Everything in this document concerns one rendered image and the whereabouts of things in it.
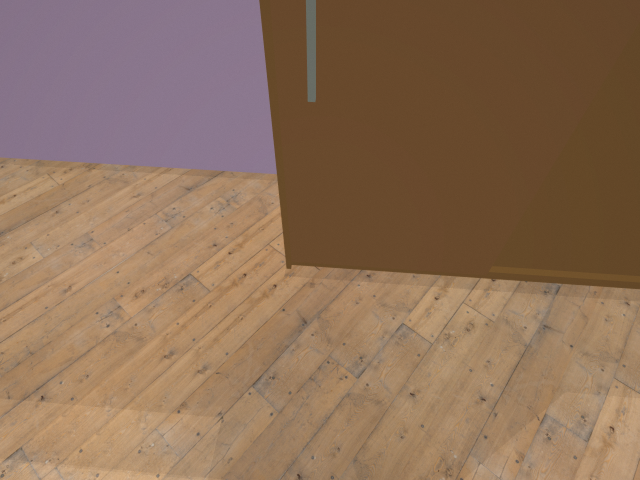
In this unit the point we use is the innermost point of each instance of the wardrobe door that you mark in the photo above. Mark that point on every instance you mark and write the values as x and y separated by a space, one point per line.
435 121
585 217

